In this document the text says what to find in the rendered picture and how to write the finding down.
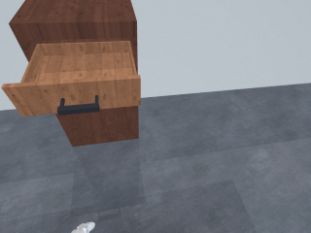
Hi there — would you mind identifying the cabinet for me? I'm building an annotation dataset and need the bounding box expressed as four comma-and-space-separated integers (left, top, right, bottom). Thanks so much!
9, 0, 139, 147

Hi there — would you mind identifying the handle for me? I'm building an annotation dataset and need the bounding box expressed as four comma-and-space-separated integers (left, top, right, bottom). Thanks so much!
57, 95, 100, 116

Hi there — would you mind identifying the left robot hand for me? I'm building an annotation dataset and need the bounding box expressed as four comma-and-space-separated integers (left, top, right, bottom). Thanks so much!
72, 221, 95, 233

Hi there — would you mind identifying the drawer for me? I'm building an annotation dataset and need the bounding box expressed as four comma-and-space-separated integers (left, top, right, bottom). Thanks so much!
1, 41, 141, 117

